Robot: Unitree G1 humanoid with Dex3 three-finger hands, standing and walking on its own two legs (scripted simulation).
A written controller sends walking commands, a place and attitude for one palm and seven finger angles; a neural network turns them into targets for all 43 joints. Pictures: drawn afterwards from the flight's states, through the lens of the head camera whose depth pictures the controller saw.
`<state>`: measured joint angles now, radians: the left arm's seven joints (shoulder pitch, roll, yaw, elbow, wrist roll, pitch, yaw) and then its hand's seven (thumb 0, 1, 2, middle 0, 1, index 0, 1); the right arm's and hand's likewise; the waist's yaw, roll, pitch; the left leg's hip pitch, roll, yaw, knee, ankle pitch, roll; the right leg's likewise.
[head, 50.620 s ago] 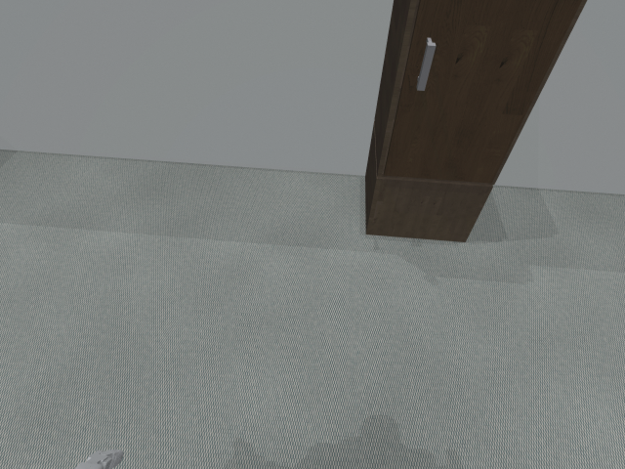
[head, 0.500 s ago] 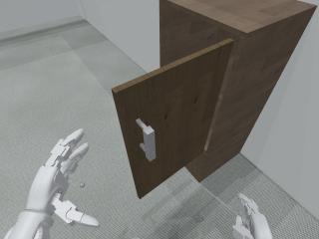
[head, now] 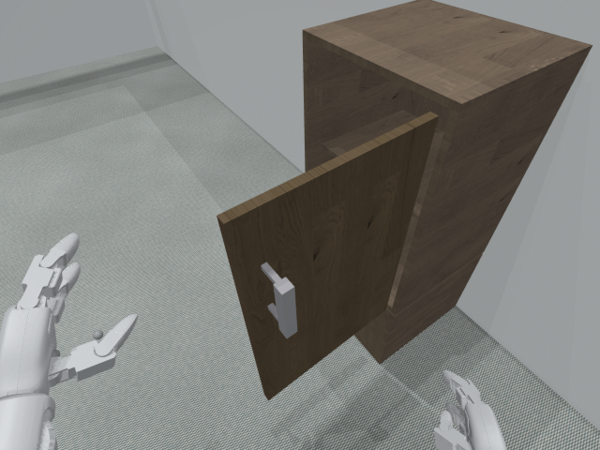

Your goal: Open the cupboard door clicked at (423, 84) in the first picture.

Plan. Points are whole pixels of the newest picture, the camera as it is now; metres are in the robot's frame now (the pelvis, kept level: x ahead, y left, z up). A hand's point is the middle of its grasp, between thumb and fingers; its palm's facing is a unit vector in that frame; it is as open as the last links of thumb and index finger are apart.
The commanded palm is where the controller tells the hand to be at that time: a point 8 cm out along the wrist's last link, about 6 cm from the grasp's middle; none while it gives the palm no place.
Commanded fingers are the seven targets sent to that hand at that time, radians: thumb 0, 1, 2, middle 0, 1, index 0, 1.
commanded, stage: draw the hand back to the body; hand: left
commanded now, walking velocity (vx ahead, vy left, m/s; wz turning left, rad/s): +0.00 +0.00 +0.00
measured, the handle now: (278, 300) +0.33 +0.08 +0.01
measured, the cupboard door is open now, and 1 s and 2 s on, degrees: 92 92 92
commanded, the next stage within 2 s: step back with the hand held close in 0.54 s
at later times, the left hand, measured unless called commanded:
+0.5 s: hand (88, 325) +0.19 +0.24 +0.15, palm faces +0.45 -0.80 -0.40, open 7.5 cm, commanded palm +0.14 +0.28 +0.17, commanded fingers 0.00 0.90 0.90 -0.20 -0.30 -0.20 -0.30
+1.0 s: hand (67, 344) +0.17 +0.25 +0.15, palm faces +0.33 -0.79 -0.52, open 7.4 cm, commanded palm +0.11 +0.29 +0.18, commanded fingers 0.00 0.90 0.90 -0.20 -0.30 -0.20 -0.30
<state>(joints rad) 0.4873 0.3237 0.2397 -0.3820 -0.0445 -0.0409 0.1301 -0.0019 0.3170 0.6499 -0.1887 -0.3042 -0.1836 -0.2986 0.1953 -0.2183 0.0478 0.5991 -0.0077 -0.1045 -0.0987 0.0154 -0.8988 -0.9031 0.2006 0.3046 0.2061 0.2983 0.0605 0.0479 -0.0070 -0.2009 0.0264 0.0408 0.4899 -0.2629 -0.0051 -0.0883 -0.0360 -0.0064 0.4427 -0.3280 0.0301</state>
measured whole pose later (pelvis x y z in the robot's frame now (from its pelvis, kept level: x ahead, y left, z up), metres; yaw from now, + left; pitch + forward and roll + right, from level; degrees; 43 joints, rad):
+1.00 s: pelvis -0.04 +0.00 +0.00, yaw -2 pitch +0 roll -1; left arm 0.55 0.41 0.38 -0.45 -0.06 -0.13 0.11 0.01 0.89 0.90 -0.21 -0.31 -0.21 -0.30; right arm 0.15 -0.24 -0.02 0.56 0.01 0.02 -0.10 0.01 -0.90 -0.90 0.20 0.30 0.20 0.30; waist 0.01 0.05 0.04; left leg -0.27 0.05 0.06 0.44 -0.17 -0.01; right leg -0.17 -0.01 0.02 0.41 -0.23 0.03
